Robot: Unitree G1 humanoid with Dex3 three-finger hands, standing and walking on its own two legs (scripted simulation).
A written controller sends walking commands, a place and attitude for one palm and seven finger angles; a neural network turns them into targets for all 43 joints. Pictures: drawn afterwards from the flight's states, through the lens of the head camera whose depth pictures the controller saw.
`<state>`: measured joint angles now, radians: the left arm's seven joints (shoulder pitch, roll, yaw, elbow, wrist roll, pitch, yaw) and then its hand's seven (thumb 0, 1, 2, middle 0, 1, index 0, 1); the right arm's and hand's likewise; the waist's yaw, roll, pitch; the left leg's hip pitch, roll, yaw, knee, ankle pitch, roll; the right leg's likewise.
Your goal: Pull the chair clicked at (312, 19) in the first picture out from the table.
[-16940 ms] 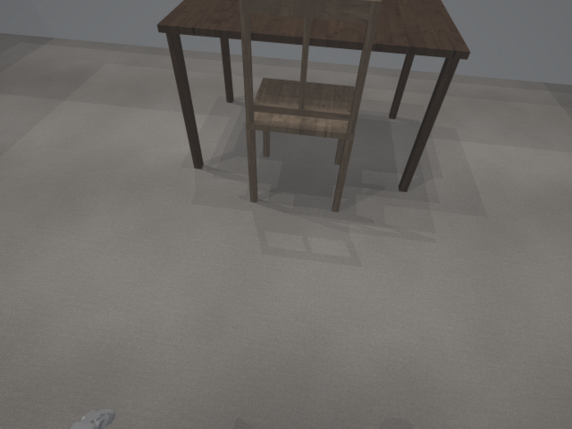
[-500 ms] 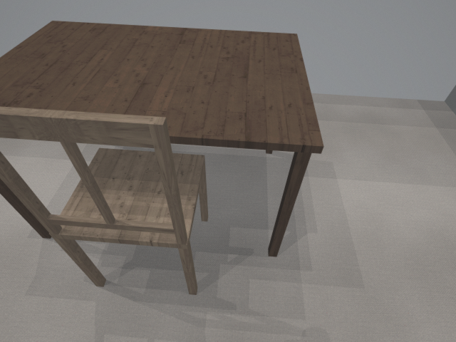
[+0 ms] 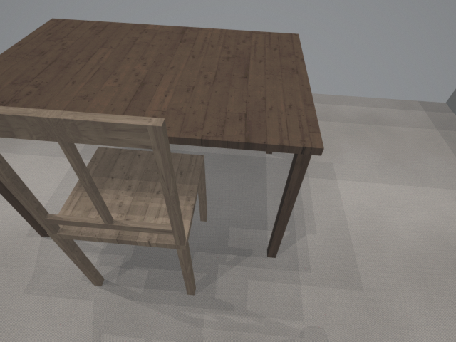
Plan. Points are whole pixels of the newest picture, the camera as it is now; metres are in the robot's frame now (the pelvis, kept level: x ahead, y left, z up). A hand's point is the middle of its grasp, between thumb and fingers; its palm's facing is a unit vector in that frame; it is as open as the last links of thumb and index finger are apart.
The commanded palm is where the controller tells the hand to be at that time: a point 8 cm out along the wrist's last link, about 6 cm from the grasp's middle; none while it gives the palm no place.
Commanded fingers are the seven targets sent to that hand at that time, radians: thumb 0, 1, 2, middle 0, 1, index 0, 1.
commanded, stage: look again from close up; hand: left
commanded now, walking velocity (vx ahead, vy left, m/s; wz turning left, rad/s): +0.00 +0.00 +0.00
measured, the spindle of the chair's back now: (90, 187) +0.47 +0.37 -0.07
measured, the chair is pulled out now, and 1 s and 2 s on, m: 0.00 0.00 0.00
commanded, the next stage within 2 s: raise the hand toward the chair's back in 0.34 s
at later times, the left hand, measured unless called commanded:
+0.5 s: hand out of the picture +0.04 +0.19 -0.16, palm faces +0.13 -0.97 -0.21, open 7.4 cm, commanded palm +0.09 +0.23 -0.08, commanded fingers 0.00 0.81 0.86 -0.19 -0.29 -0.19 -0.29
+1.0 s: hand out of the picture +0.11 +0.19 -0.07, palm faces +0.08 -1.00 -0.02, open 10.4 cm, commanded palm +0.12 +0.23 -0.06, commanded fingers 0.00 0.22 0.61 -0.13 -0.19 -0.13 -0.19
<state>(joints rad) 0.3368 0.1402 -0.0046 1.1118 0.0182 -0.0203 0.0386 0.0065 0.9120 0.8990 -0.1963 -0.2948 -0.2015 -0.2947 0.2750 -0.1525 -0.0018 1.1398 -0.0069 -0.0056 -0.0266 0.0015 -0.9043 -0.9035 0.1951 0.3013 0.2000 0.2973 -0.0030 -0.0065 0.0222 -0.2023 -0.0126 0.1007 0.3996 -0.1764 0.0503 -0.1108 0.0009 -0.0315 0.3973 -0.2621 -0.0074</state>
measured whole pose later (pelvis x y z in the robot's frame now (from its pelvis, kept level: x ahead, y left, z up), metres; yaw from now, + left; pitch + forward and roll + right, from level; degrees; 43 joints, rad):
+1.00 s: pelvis -0.04 -0.04 -0.12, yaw +4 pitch +12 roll -3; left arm 0.47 0.24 0.21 0.04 -0.34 -0.54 -0.43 0.02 0.45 0.71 -0.15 -0.22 -0.16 -0.22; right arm 0.14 -0.27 -0.01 0.54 0.00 -0.28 -0.03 0.01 -0.90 -0.90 0.19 0.30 0.20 0.30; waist 0.08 -0.01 -0.14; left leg -1.01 0.05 -0.04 1.29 -0.49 0.00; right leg -0.85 0.03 -0.17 1.26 -0.62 -0.08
